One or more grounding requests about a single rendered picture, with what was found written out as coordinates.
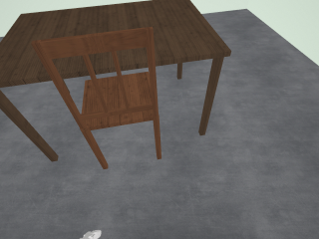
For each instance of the table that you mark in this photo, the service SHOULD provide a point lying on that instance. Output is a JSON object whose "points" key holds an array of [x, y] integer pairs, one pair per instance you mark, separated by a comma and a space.
{"points": [[181, 35]]}

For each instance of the chair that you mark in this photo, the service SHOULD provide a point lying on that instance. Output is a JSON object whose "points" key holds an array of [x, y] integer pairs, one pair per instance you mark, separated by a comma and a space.
{"points": [[110, 101]]}

